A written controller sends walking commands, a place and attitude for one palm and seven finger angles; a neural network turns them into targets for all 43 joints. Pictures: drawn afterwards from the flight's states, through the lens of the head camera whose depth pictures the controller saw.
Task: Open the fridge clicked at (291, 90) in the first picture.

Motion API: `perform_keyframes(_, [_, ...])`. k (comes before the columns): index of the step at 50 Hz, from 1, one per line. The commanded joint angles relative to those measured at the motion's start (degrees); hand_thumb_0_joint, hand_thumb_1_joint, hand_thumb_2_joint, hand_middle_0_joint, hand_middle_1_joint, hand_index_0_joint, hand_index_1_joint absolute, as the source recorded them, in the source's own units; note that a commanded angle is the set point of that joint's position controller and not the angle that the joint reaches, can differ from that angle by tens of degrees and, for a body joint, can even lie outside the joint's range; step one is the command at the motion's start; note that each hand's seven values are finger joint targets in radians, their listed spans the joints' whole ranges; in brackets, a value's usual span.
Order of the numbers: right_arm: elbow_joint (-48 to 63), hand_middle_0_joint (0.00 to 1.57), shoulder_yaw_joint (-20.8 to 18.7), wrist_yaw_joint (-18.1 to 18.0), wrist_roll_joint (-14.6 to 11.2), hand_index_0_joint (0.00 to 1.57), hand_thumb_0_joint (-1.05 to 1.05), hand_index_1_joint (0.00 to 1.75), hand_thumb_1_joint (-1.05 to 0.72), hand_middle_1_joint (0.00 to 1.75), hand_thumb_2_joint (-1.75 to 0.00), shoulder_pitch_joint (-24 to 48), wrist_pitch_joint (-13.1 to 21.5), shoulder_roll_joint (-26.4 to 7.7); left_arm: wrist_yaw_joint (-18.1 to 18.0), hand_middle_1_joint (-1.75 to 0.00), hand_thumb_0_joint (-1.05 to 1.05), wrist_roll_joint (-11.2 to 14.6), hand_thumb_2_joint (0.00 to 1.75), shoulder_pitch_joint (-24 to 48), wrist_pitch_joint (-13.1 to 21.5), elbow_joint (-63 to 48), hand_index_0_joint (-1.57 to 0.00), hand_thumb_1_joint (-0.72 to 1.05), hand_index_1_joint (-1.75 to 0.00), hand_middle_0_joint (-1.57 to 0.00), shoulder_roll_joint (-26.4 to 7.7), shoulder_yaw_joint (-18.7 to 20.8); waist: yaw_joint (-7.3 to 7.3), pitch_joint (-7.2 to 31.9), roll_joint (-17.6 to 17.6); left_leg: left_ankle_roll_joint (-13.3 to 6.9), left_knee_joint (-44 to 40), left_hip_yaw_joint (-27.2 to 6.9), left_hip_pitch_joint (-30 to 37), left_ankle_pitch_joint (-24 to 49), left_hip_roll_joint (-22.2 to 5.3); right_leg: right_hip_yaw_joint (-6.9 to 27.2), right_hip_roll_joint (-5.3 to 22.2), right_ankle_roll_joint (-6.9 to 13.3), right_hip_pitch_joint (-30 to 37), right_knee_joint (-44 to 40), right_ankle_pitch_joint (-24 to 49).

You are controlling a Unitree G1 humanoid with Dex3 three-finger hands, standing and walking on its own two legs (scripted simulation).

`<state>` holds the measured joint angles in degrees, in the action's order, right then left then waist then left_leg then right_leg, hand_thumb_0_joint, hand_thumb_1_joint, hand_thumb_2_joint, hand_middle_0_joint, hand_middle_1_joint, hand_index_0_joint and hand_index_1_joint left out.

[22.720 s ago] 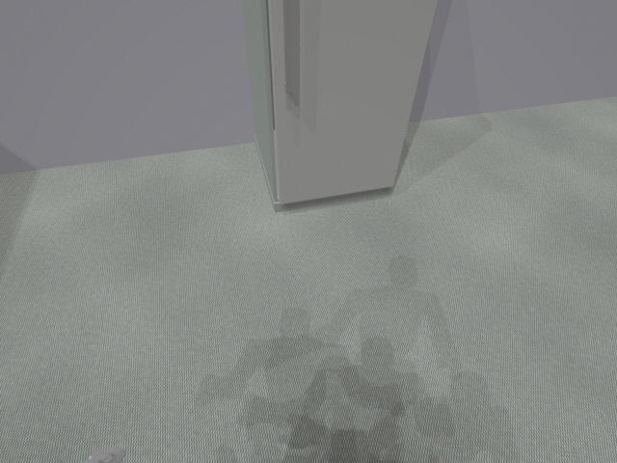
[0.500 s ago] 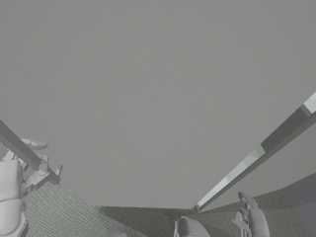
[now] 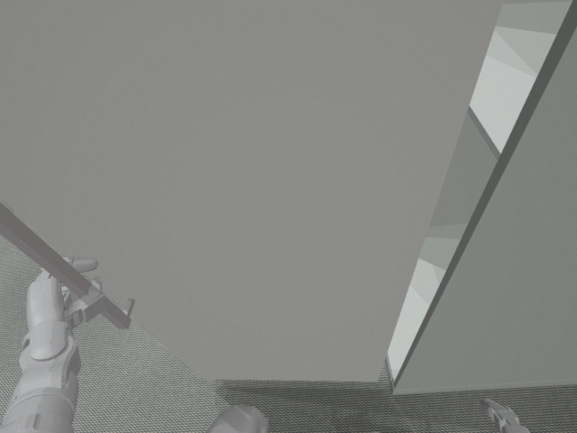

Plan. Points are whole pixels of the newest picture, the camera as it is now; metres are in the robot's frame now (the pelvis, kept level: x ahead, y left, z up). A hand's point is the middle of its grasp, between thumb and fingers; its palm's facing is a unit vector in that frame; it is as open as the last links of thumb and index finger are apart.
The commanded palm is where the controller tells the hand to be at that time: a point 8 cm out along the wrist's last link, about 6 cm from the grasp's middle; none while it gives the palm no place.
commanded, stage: stop walking and hold the door back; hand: left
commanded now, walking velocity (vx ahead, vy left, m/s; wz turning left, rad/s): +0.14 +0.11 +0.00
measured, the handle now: (44, 239) +0.33 +0.34 +0.13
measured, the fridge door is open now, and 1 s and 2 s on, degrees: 86 74 73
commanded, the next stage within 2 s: loosen the grip on the handle in 1.08 s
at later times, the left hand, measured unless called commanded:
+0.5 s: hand (118, 240) +0.40 +0.31 +0.03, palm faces +0.40 -0.88 -0.28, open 5.5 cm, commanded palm +0.34 +0.38 +0.02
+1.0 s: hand (115, 242) +0.40 +0.32 +0.02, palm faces +0.30 -0.90 -0.31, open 5.8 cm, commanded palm +0.34 +0.38 +0.02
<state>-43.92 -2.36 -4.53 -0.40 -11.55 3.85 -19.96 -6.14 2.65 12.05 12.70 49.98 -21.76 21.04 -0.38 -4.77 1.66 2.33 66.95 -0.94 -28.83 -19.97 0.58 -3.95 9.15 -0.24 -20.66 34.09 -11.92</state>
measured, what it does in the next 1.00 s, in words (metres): steps on the spot: left foot, then right foot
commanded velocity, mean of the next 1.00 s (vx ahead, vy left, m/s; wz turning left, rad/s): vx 0.04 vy -0.02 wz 0.00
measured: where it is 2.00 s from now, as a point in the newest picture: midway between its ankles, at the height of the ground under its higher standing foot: outside the picture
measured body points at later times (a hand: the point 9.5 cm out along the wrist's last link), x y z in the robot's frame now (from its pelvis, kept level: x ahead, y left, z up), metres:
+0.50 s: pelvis -0.02 +0.01 -0.01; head +0.05 +0.00 +0.43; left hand +0.37 +0.36 +0.05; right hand +0.00 -0.24 -0.15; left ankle -0.05 +0.15 -0.71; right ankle +0.00 -0.07 -0.74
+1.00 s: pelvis +0.01 +0.04 +0.00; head +0.06 +0.05 +0.44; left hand +0.37 +0.37 +0.04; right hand +0.10 -0.22 -0.10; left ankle +0.05 +0.17 -0.74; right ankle -0.03 -0.07 -0.74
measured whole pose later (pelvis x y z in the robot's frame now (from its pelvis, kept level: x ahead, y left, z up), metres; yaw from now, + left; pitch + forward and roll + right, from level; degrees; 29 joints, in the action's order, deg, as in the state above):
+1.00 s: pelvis +0.01 +0.04 +0.00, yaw -7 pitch +2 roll -2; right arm -37.8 2.1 -5.1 -1.4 -13.1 5.4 -13.6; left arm -1.9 0.8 17.6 12.7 47.2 -27.6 24.5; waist -2.8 -3.7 0.3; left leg 1.2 34.1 2.0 -20.3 -15.2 -4.4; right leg -1.9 -1.2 0.0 -13.4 29.0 -16.6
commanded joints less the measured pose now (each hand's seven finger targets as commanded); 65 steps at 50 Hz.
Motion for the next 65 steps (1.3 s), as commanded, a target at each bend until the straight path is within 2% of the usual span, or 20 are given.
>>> perform_keyframes(1, [6.9,0.2,-2.2,-0.2,-0.5,0.2,0.0,0.3,-0.9,0.3,-0.9,1.7,3.8,-5.6,-2.4,-1.4,0.0,0.1,0.9,26.6,5.3,-9.2,-0.45,0.9,-1.4,-0.45,-26.2,6.5,1.55,10.6,-13.1,-1.1,-13.1,2.5,-0.3,-2.8,-1.8,17.0,10.7,4.1,6.9,-20.9,-25.0])
perform_keyframes(7, [4.8,0.2,-1.7,-1.2,-0.9,0.2,0.0,0.3,-0.9,0.3,-0.9,-4.9,4.2,-5.4,-1.5,-1.4,0.0,-1.3,0.9,35.1,7.8,-5.1,-0.45,0.9,-1.4,-0.45,-27.4,5.6,-0.76,16.8,-8.1,-3.7,-39.8,9.6,22.2,-5.4,1.4,9.6,3.9,2.3,2.4,-14.0,-23.1])
perform_keyframes(8, [4.7,0.2,-1.7,-1.6,-0.8,0.2,0.0,0.3,-0.9,0.3,-0.9,-6.2,3.8,-6.4,-0.8,-1.4,0.0,-1.5,0.9,37.2,8.9,-5.4,-0.45,0.9,-1.4,-0.45,-27.0,4.8,-1.84,16.2,0.0,-5.2,-45.1,5.6,26.5,-7.9,-1.3,7.0,0.6,0.6,-2.8,-5.7,-21.3])
perform_keyframes(10, [6.0,0.2,-0.5,-2.4,-1.3,0.2,0.0,0.3,-0.9,0.3,-0.9,-3.9,3.3,-8.3,-1.1,-1.4,0.0,-1.1,0.9,43.6,9.2,-7.4,-0.45,0.9,-1.4,-0.45,-27.1,4.1,-1.75,10.4,21.3,-12.1,-59.4,-22.1,28.3,-8.8,-20.9,-1.9,-8.0,-1.9,-19.2,21.2,-19.2])
perform_keyframes(13, [5.5,0.2,0.0,-3.6,-1.8,0.2,0.0,0.3,-0.9,0.3,-0.9,-4.0,1.6,-7.1,-1.4,-1.4,0.0,-2.8,0.9,43.1,6.1,-2.6,-0.45,0.9,-1.4,-0.45,-31.4,4.2,-0.72,14.4,14.9,-12.0,-49.8,-12.9,27.7,12.4,-16.9,3.6,-5.1,-1.4,-17.2,27.2,-10.7])
perform_keyframes(20, [4.6,0.2,1.0,-2.5,-1.5,0.2,0.0,0.3,-0.9,0.3,-0.9,-6.7,2.0,-7.0,1.8,-1.4,0.0,-2.3,0.9,41.8,2.3,5.9,-0.45,0.9,-1.4,-0.45,-32.7,5.5,0.42,16.1,13.0,-6.8,-33.1,1.6,23.1,37.8,-12.7,-2.6,-10.0,-0.7,9.1,-6.3,-0.9])
perform_keyframes(22, [6.1,0.2,0.5,-1.8,-2.2,0.2,0.0,0.3,-0.9,0.3,-0.9,-7.0,1.7,-6.2,1.5,-1.4,0.0,-3.2,0.9,39.0,2.1,6.6,-0.45,0.9,-1.4,-0.45,-36.9,9.2,0.38,21.4,4.1,-3.7,-18.1,4.5,7.0,29.8,-9.4,8.5,-1.8,3.7,29.4,-8.0,16.3])
perform_keyframes(23, [7.0,0.2,-0.3,-1.7,-2.5,0.2,0.0,0.3,-0.9,0.3,-0.9,-5.7,1.4,-6.1,1.2,-1.4,0.0,-2.7,0.9,36.2,1.7,7.0,-0.45,0.9,-1.4,-0.45,-39.2,12.3,0.74,22.7,-6.3,-1.6,-7.0,4.8,-4.1,2.6,-3.4,23.2,9.0,10.5,35.7,-8.1,33.2])
perform_keyframes(24, [7.9,0.2,-0.8,-1.3,-3.2,0.2,0.0,0.3,-0.9,0.3,-0.9,-6.6,1.5,-6.5,1.0,-1.4,0.0,-1.6,0.9,29.7,0.3,10.2,-0.45,0.9,-1.4,-0.45,-37.9,12.5,1.09,22.2,-6.9,-1.4,1.3,0.4,-9.5,-11.9,-2.2,25.9,14.3,13.9,37.4,-8.7,42.0])
perform_keyframes(30, [5.5,0.2,1.9,-0.3,-1.6,0.2,0.0,0.3,-0.9,0.3,-0.9,-3.3,3.1,-6.4,2.0,-1.4,0.0,-0.4,0.9,27.9,1.3,6.2,-0.45,0.9,-1.4,-0.45,-39.2,17.2,0.37,15.4,-3.9,-2.0,-12.9,0.0,0.7,-3.2,-5.0,9.3,5.1,7.6,16.1,-10.9,15.0])
perform_keyframes(37, [8.0,0.2,0.4,-1.8,-1.6,0.2,0.0,0.3,-0.9,0.3,-0.9,-3.6,3.1,-6.6,2.2,-1.4,0.0,0.3,0.9,24.1,1.1,0.2,-0.45,0.9,-1.4,-0.45,-35.1,15.3,0.31,13.1,-4.2,-1.6,-34.9,2.2,16.5,12.7,-3.8,7.1,0.4,3.8,8.1,-9.8,8.3])
perform_keyframes(42, [9.3,0.2,0.2,-2.1,-0.7,0.2,0.0,0.3,-0.9,0.3,-0.9,-3.2,3.1,-5.2,2.0,-1.4,0.0,-1.2,0.9,22.4,2.0,-6.6,-0.45,0.9,-1.4,-0.45,-29.3,9.8,0.2,12.6,17.2,-11.1,-47.9,-15.6,16.9,29.0,-18.1,3.3,-9.1,-1.0,3.9,7.1,-12.3])
perform_keyframes(45, [10.2,0.2,-0.3,-1.6,-0.9,0.2,0.0,0.3,-0.9,0.3,-0.9,-3.9,3.7,-4.8,1.7,-1.4,0.0,-1.6,0.9,17.6,2.4,-10.8,-0.45,0.9,-1.4,-0.45,-26.9,9.1,0.89,14.5,14.4,-8.6,-41.6,-8.1,18.7,33.3,-14.2,2.6,-8.6,-0.4,7.6,-2.7,-9.0])
perform_keyframes(51, [11.5,0.2,0.1,-1.7,-1.8,0.2,0.0,0.3,-0.9,0.3,-0.9,-3.4,2.8,-5.1,1.2,-1.4,0.0,-0.9,0.9,9.0,0.4,-10.4,-0.45,0.9,-1.4,-0.45,-29.2,13.1,0.32,22.7,-1.5,-0.9,-32.3,2.0,13.0,27.5,-6.1,7.3,-2.0,1.4,22.1,-5.0,37.3])
perform_keyframes(58, [9.1,0.2,0.8,-2.9,-1.2,0.2,0.0,0.3,-0.9,0.3,-0.9,-1.1,1.3,-5.6,1.8,-1.4,0.0,-0.3,0.9,16.4,-0.1,-4.3,-0.45,0.9,-1.4,-0.45,-28.4,10.2,0.37,15.0,1.4,-3.0,-37.8,-0.3,17.1,21.3,-7.5,5.9,-4.4,-0.5,8.2,-8.1,12.1])
perform_keyframes(59, [13.8,0.2,-1.2,-2.3,-1.4,0.2,0.0,0.3,-0.9,0.3,-0.9,-3.8,3.5,-4.7,-1.3,-1.4,0.0,-6.7,0.9,54.8,3.4,-28.0,-0.45,0.9,-1.4,-0.45,-50.2,21.9,-2.59,11.5,12.5,-2.1,-39.4,0.7,12.0,5.3,-3.3,6.3,-3.8,0.1,9.0,-9.3,-8.9])
perform_keyframes(60, [6.7,0.2,-2.7,-0.8,2.7,0.2,0.0,0.3,-0.9,0.3,-0.9,-8.8,4.3,-5.2,4.3,-1.4,0.0,-10.1,0.84,32.3,-3.7,0.4,-0.45,0.78,-1.4,-0.45,-33.2,12.2,-0.13,15.6,-0.3,-4.0,-39.5,5.2,14.0,20.7,-1.1,-0.1,-9.4,1.7,2.0,-4.7,7.2])
perform_keyframes(61, [9.9,0.2,-2.1,0.4,2.0,0.2,0.0,0.3,-0.9,0.3,-0.9,-7.9,3.1,-4.2,5.7,-1.4,0.0,-5.7,0.78,32.7,-2.0,-9.1,-0.45,0.66,-1.4,-0.45,-22.5,7.5,-4.47,14.4,-7.9,-4.5,-36.0,3.1,12.5,25.4,-1.9,-1.4,-11.5,0.2,-1.2,-4.5,11.8])
perform_keyframes(62, [8.8,0.2,-3.4,0.9,2.5,0.2,0.0,0.3,-0.9,0.3,-0.9,-9.2,2.4,-6.6,5.9,-1.4,0.0,-6.5,0.73,24.0,-2.5,-6.3,-0.45,0.54,-1.4,-0.45,-29.0,14.6,-1.37,17.7,-9.6,-4.9,-33.9,3.5,12.6,23.8,-1.5,0.4,-11.2,-0.4,-2.4,-2.4,11.2])
perform_keyframes(65, [10.6,0.2,-2.1,2.3,2.3,0.2,0.0,0.3,-0.9,0.3,-0.9,-6.1,1.7,-3.9,6.9,-1.4,0.0,-5.6,0.55,28.8,0.3,-14.7,-0.45,0.17,-1.4,-0.45,-22.5,6.4,-0.63,19.4,5.0,-4.2,-32.8,3.2,12.9,14.6,-0.3,1.3,-11.0,0.6,-5.4,-0.9,2.0])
